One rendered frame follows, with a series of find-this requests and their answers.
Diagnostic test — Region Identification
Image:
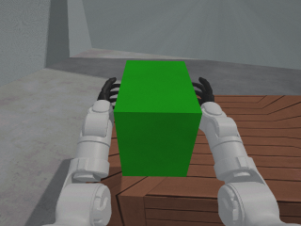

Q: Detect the carton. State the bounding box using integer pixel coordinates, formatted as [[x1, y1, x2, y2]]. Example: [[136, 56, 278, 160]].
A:
[[113, 60, 202, 177]]

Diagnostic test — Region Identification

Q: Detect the left robot forearm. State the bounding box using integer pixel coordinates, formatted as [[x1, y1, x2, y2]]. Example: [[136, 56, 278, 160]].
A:
[[55, 100, 114, 220]]

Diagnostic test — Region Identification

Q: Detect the robot left upper arm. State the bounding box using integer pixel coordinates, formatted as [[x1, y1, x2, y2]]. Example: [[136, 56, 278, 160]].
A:
[[41, 183, 112, 226]]

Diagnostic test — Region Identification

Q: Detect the pedestal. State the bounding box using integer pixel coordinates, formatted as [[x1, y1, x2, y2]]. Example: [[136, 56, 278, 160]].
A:
[[86, 95, 301, 226]]

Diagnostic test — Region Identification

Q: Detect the right robot forearm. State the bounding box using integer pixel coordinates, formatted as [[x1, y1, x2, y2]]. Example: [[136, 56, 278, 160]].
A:
[[198, 102, 279, 214]]

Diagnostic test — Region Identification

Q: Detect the robot right hand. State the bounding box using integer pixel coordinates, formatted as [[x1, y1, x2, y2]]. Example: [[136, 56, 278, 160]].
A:
[[192, 77, 215, 106]]

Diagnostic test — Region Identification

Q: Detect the robot right upper arm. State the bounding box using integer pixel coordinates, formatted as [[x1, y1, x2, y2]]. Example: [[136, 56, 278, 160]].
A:
[[217, 181, 301, 226]]

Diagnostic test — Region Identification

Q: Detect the robot left hand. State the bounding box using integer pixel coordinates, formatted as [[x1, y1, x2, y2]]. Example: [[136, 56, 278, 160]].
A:
[[97, 77, 120, 109]]

